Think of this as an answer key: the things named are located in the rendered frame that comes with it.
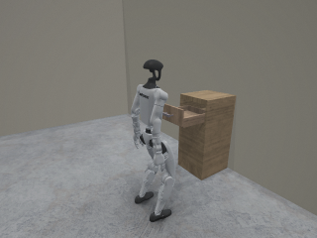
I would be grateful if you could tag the handle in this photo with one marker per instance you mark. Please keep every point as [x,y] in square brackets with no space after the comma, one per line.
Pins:
[167,115]

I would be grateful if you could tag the cabinet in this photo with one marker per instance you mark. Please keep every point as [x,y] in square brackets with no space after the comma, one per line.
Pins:
[203,149]

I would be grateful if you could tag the left robot forearm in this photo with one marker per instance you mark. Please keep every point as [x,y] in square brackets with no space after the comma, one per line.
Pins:
[136,123]

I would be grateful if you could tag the robot right foot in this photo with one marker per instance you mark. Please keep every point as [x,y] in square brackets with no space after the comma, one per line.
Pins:
[163,214]

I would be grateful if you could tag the robot right hand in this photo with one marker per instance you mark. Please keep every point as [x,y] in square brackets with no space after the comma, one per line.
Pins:
[158,160]

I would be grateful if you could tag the robot left hand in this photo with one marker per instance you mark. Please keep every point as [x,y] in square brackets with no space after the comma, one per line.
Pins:
[136,137]

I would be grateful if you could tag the right robot forearm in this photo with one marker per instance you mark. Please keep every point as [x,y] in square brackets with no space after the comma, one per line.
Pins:
[156,136]

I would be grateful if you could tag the drawer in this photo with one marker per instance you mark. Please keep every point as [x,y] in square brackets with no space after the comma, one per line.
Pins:
[184,116]

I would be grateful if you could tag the right robot thigh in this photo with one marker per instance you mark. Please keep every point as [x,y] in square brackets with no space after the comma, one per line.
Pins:
[169,161]

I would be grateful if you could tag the right robot upper arm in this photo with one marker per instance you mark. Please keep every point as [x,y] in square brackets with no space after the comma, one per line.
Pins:
[161,98]

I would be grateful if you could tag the left robot upper arm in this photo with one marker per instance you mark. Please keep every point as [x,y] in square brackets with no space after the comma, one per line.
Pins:
[136,103]

